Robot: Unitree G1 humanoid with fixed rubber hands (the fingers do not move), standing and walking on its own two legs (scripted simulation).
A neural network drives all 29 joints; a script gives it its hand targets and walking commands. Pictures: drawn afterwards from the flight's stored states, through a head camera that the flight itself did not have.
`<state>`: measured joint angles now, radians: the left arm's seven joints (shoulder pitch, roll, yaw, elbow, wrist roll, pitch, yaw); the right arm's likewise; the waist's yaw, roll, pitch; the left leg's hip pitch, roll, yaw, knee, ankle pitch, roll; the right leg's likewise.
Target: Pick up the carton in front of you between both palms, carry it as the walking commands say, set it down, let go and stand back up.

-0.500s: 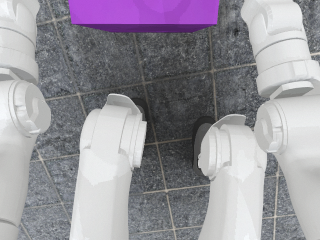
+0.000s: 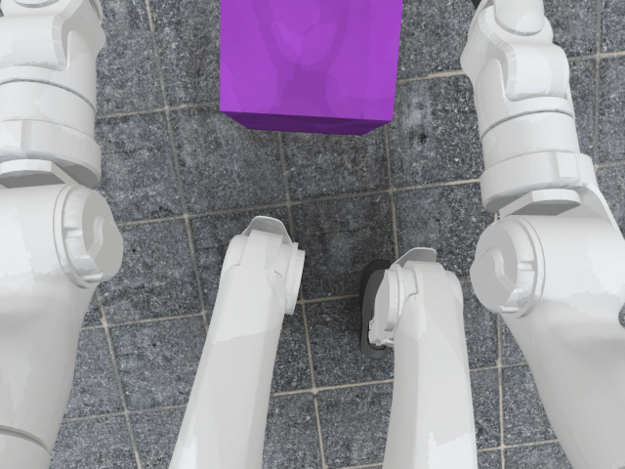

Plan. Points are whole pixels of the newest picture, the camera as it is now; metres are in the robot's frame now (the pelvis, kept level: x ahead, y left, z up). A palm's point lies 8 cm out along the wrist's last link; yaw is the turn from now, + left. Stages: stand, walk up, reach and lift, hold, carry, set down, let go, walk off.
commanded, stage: set down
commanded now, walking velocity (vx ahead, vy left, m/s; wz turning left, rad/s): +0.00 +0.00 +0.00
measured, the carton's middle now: (309, 56) +0.54 +0.12 -0.34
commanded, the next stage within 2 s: let go in 0.56 s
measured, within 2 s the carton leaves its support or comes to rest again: neither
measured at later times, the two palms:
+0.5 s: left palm out of the picture +0.51 +0.34 +0.04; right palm out of the picture +0.58 -0.06 +0.04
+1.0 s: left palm out of the picture +0.41 +0.32 +0.14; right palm out of the picture +0.47 -0.11 +0.14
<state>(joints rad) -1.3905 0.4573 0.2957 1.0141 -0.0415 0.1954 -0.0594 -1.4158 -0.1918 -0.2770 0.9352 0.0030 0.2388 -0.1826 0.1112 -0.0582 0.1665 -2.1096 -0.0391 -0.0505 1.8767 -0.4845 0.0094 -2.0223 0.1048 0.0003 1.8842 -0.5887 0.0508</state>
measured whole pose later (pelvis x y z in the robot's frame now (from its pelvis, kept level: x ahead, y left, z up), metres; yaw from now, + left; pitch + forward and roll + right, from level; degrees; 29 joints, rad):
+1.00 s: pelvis +0.08 +0.02 +0.25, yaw +4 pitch +34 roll -2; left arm -0.57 0.30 0.25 0.67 0.05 0.10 -0.13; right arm -0.53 -0.08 -0.20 0.57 -0.10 0.14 -0.10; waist 0.07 -0.02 -0.02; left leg -1.16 -0.06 -0.05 0.83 -0.25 0.04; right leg -1.08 0.04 0.08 0.82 -0.33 0.05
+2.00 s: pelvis +0.13 -0.01 +0.31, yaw +5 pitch -3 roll +1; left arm 0.21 0.24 0.03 0.44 0.02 0.15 -0.02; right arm 0.22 -0.22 -0.02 0.52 -0.02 0.08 0.01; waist 0.00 -0.02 0.05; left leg -0.16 -0.03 -0.06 0.49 -0.27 0.00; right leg -0.10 0.04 0.05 0.49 -0.34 -0.02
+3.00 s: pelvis +0.13 +0.00 +0.32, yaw +4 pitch -2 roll +0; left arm 0.19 0.37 0.01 0.86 0.03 -0.01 0.02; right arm 0.12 -0.36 -0.02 0.96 -0.02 -0.01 -0.02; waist 0.00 -0.02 0.02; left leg -0.15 -0.03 -0.02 0.42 -0.23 0.02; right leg -0.09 0.02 0.07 0.39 -0.27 0.00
